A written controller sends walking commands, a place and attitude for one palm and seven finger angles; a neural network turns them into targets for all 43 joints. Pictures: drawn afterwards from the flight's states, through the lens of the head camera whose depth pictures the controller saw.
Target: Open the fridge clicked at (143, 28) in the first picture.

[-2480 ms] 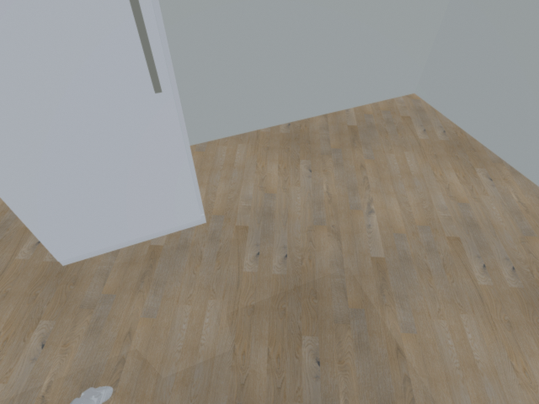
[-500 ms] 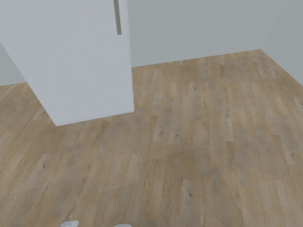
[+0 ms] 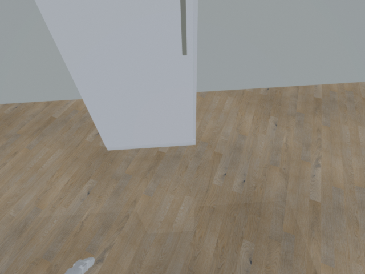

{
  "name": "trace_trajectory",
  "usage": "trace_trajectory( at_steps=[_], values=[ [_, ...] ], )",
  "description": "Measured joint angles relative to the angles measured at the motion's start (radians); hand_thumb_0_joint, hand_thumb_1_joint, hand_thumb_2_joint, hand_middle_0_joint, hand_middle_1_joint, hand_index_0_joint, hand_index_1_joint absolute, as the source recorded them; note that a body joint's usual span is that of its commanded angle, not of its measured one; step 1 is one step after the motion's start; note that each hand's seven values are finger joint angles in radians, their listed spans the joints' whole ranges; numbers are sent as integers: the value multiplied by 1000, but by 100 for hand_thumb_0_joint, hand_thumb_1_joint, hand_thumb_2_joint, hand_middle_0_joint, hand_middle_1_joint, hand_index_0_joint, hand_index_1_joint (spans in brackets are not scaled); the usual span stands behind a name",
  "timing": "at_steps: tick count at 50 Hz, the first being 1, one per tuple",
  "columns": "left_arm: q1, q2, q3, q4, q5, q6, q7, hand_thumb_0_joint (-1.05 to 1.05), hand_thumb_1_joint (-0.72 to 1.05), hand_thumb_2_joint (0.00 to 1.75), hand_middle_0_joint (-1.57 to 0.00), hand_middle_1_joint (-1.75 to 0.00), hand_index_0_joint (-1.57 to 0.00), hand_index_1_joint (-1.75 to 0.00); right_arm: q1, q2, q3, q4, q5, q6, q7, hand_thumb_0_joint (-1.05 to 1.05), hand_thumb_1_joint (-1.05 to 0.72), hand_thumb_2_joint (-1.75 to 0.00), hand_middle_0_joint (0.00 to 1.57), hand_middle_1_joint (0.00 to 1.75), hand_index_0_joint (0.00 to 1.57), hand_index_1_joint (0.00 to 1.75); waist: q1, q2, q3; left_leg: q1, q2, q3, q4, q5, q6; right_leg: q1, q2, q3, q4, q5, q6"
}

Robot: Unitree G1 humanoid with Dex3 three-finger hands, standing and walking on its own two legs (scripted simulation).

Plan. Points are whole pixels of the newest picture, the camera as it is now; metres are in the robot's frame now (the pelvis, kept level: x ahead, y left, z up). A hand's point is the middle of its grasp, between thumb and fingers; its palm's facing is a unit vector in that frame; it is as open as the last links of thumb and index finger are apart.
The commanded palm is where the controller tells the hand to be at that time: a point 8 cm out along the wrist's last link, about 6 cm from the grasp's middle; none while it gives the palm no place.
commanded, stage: walk to a spot facing it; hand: right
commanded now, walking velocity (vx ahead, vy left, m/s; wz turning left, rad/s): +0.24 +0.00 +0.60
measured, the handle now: (183, 13) +0.97 -0.01 +0.15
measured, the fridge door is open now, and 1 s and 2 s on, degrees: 0 0 0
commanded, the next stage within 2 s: none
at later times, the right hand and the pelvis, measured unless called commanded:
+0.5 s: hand (229, 216) +0.31 -0.13 -0.18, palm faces -0.40 +0.91 -0.15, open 7.4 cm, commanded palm none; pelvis +0.12 -0.01 -0.02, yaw +19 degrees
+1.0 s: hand (241, 178) +0.43 -0.19 -0.18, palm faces -0.52 +0.83 -0.21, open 7.4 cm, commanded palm none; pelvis +0.24 -0.06 +0.00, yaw +37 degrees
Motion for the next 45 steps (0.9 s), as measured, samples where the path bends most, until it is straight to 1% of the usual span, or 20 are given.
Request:
trace_trajectory(
  at_steps=[1,3,6,9,11,15,19,23,25,26,27,28,29,31,33,36,39,42,43,45],
  values=[
    [3,-6,-3,-5,3,-10,4,1,90,90,-20,-30,-20,-30,-4,-7,-6,5,2,7,2,1,-90,-89,20,30,20,30,8,7,1,-28,3,10,81,-85,2,7,3,-13,-3,36,-23],
    [29,-16,-12,-11,7,-20,5,1,90,90,-20,-30,-21,-30,-18,-19,-17,18,-3,20,9,1,-90,-89,20,30,20,30,21,7,-2,-101,24,82,280,-170,-7,37,-6,-42,-2,42,-55],
    [88,-34,-25,3,9,-24,10,0,90,90,-20,-30,-21,-30,-48,-42,-33,12,-13,21,26,1,-91,-89,20,30,20,30,31,10,-1,-210,74,162,523,-90,-31,118,-23,-81,-80,49,-65],
    [141,-50,-35,33,7,-27,22,0,90,90,-20,-30,-21,-30,-85,-55,-40,-8,-14,19,27,1,-91,-89,20,30,19,30,35,13,15,-293,114,182,650,-8,-50,175,-32,-123,-133,52,-65],
    [170,-60,-39,57,6,-28,27,0,90,90,-20,-30,-21,-30,-112,-55,-40,-18,-13,23,24,1,-91,-89,20,30,19,30,40,12,32,-327,131,188,682,17,-57,199,-37,-150,-141,37,-68],
    [220,-82,-42,101,7,-23,33,1,90,90,-20,-30,-21,-30,-169,-41,-33,-24,-10,37,20,1,-91,-89,20,30,19,30,58,12,71,-346,151,214,641,46,-64,234,-41,-204,-134,-5,-69],
    [256,-96,-37,133,13,-14,37,1,90,90,-20,-30,-21,-30,-230,-13,-18,-21,-9,48,22,1,-91,-89,20,30,19,30,88,9,112,-307,155,268,501,24,-54,261,-42,-258,-110,-59,-65],
    [283,-95,-24,157,13,-2,31,1,90,90,-20,-30,-21,-30,-285,18,2,-31,-9,40,22,1,-91,-89,20,30,19,30,112,-7,144,-220,125,325,313,-42,-19,272,-58,-313,-42,-134,-50],
    [303,-93,-18,161,6,7,24,1,90,90,-20,-30,-21,-30,-298,25,11,-44,-10,16,21,1,-91,-89,20,30,19,30,119,-12,148,-131,105,348,178,-8,9,235,-84,-327,99,-170,-34],
    [313,-93,-17,159,-3,14,18,1,90,90,-20,-30,-21,-30,-299,25,16,-53,-9,-3,18,1,-91,-89,20,30,19,30,116,-8,144,-104,104,343,144,27,38,176,-101,-314,244,-148,-18],
    [300,-88,-14,159,-9,25,16,1,90,90,-20,-30,-21,-30,-304,29,19,-59,-1,-20,10,1,-91,-89,20,30,19,30,114,-19,153,-111,95,339,174,-1,51,97,-112,-258,428,-168,2],
    [278,-82,-12,156,-10,35,18,1,90,90,-20,-30,-21,-30,-305,33,22,-64,6,-29,1,1,-91,-89,20,30,20,30,114,-27,163,-108,86,334,195,-33,55,25,-108,-191,581,-180,15],
    [252,-79,-10,149,-9,43,19,1,90,90,-20,-30,-21,-30,-299,34,23,-68,11,-31,-7,1,-91,-89,20,30,20,30,113,-29,169,-95,79,323,197,-53,54,-36,-102,-138,684,-175,23],
    [191,-73,-6,123,-3,54,20,1,90,90,-20,-30,-21,-30,-280,31,22,-65,13,-24,-21,0,-91,-89,20,30,20,30,109,-26,166,-66,67,294,164,-55,44,-132,-107,-73,750,-145,38],
    [129,-68,-4,83,4,54,20,1,90,90,-20,-30,-20,-30,-260,27,20,-49,6,-13,-28,0,-91,-89,20,30,20,30,111,-22,149,-47,65,263,124,-37,30,-200,-120,-37,696,-120,51],
    [48,-61,-4,25,7,44,17,1,91,90,-20,-30,-20,-30,-236,24,16,-31,-1,3,-26,0,-90,-89,20,30,20,30,106,-21,121,-39,71,217,98,-29,13,-249,-132,-15,546,-68,63],
    [-15,-57,-6,-16,5,31,12,1,91,90,-20,-30,-20,-30,-216,19,9,-31,-6,13,-18,1,-90,-89,20,30,20,30,83,-14,105,-44,81,165,113,-43,-12,-230,-117,-18,379,-39,66],
    [-48,-53,-9,-42,1,18,10,0,91,90,-20,-30,-20,-30,-196,9,-2,-43,-5,23,-14,1,-90,-89,20,30,20,30,59,-4,91,-53,86,118,155,-74,-44,-155,-83,-42,202,16,63],
    [-52,-54,-10,-46,1,11,11,0,91,90,-20,-30,-20,-30,-188,2,-7,-47,-2,28,-14,1,-90,-89,20,30,20,30,54,3,85,-59,88,102,179,-90,-55,-129,-74,-57,149,74,39],
    [-54,-63,-18,-50,8,3,8,0,90,90,-20,-30,-20,-30,-180,-14,-19,-49,2,39,-15,1,-90,-89,20,30,20,30,36,21,81,-103,85,97,325,-211,-54,-118,-76,-94,170,61,-9]
  ],
)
